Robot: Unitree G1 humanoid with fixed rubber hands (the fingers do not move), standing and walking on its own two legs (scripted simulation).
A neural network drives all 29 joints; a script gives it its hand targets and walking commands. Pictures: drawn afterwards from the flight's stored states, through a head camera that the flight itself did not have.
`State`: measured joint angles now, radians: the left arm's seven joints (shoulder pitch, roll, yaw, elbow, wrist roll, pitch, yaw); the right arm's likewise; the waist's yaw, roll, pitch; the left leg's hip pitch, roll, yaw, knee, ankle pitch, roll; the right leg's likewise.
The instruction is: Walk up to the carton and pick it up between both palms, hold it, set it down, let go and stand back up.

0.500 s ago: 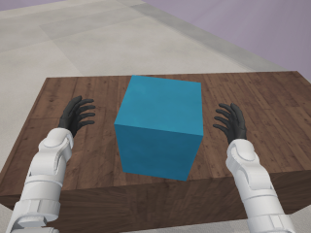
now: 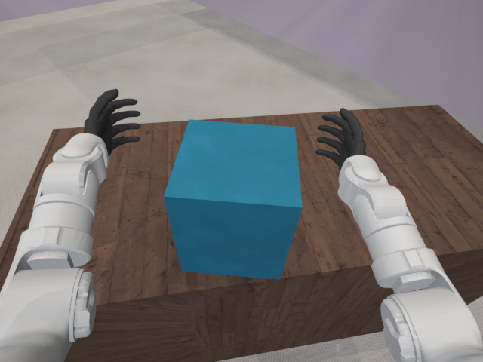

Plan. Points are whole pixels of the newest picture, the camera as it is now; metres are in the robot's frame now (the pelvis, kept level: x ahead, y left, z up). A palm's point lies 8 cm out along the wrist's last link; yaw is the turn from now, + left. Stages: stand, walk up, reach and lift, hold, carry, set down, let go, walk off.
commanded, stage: reach and lift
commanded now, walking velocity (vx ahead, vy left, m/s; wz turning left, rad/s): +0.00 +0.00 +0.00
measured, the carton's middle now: (236, 202) +0.44 -0.02 +0.00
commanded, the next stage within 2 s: none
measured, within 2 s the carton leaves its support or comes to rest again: neither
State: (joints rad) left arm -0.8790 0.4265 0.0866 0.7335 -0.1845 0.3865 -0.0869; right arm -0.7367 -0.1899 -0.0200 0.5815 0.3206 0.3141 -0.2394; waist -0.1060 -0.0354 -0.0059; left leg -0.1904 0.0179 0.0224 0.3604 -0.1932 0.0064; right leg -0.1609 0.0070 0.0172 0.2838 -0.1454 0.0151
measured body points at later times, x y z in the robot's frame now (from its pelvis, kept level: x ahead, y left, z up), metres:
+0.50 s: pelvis -0.01 -0.01 +0.00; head +0.01 +0.02 +0.45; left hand +0.48 +0.18 +0.16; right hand +0.42 -0.20 +0.16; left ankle +0.00 +0.11 -0.75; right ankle +0.00 -0.13 -0.75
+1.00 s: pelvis -0.01 -0.01 -0.02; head +0.04 +0.03 +0.43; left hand +0.46 +0.17 +0.07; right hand +0.42 -0.19 +0.07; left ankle +0.00 +0.11 -0.75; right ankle +0.00 -0.13 -0.75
